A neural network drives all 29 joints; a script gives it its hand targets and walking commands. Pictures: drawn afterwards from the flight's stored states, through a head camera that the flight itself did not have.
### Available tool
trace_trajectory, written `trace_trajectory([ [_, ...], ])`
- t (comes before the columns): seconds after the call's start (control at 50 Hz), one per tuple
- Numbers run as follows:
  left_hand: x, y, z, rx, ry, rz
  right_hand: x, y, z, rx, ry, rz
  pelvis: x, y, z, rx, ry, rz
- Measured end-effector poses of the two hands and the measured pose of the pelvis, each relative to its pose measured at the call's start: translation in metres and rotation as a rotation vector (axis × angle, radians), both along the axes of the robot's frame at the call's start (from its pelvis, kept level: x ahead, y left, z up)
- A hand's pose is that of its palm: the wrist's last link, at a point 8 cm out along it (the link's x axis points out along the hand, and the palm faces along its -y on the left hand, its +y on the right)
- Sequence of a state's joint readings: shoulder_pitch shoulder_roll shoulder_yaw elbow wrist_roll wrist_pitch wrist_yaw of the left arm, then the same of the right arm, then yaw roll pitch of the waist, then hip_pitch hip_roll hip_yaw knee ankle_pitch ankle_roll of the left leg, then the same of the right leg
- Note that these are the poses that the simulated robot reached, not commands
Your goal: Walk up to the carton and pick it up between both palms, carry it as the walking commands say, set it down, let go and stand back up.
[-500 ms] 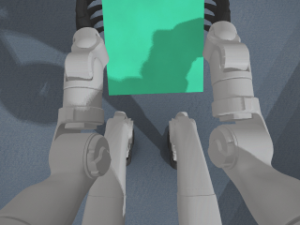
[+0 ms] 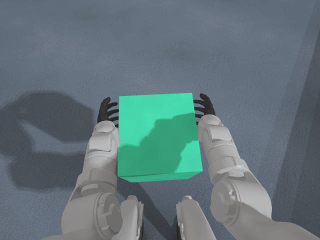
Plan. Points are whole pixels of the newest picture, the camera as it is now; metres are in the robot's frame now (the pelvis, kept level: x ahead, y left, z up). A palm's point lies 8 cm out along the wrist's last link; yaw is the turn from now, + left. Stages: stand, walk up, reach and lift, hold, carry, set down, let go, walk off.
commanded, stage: reach and lift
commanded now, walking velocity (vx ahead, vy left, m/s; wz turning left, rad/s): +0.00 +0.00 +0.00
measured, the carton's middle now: (157, 143) +0.39 +0.01 -0.10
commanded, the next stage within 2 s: none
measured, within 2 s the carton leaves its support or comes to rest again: neither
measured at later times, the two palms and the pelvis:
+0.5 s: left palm (105, 119) +0.38 +0.13 +0.07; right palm (221, 112) +0.39 -0.14 +0.08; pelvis +0.04 -0.01 +0.08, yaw -1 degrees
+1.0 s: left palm (98, 113) +0.36 +0.13 +0.13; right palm (235, 107) +0.36 -0.15 +0.14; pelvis +0.03 -0.01 +0.10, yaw -2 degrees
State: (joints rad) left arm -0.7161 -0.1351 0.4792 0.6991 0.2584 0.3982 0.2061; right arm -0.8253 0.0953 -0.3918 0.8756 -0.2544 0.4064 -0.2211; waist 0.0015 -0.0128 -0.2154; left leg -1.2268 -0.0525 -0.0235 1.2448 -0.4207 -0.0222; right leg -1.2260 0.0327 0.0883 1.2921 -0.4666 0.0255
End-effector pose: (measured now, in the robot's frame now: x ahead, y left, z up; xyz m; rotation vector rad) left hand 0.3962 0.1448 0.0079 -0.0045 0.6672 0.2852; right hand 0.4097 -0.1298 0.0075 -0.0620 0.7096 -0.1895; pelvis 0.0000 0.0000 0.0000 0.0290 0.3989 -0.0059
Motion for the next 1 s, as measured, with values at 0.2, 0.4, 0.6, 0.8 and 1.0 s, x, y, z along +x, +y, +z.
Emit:
trace_trajectory([
  [0.2, 0.008, -0.009, 0.017, 0.004, 0.008, -0.054, 0.001, -0.008, 0.026, -0.05, -0.024, -0.017, 0.019, 0.001, 0.031, -0.005, -0.03, -0.004],
  [0.4, -0.003, -0.011, 0.048, 0.004, 0.045, -0.049, 0.0, -0.01, 0.067, -0.029, -0.03, -0.02, 0.037, -0.002, 0.062, -0.003, -0.102, -0.015],
  [0.6, -0.02, -0.019, 0.073, 0.014, 0.046, -0.074, -0.032, -0.019, 0.08, -0.006, -0.024, -0.057, 0.037, -0.007, 0.082, 0.0, -0.184, -0.023],
  [0.8, -0.033, -0.021, 0.105, 0.008, -0.005, -0.074, -0.047, -0.021, 0.109, 0.004, -0.075, -0.066, 0.028, -0.008, 0.087, -0.001, -0.285, -0.027],
  [1.0, -0.037, -0.018, 0.118, -0.015, 0.022, -0.065, -0.049, -0.018, 0.132, -0.002, -0.05, -0.066, 0.03, -0.005, 0.098, -0.006, -0.355, -0.031],
])
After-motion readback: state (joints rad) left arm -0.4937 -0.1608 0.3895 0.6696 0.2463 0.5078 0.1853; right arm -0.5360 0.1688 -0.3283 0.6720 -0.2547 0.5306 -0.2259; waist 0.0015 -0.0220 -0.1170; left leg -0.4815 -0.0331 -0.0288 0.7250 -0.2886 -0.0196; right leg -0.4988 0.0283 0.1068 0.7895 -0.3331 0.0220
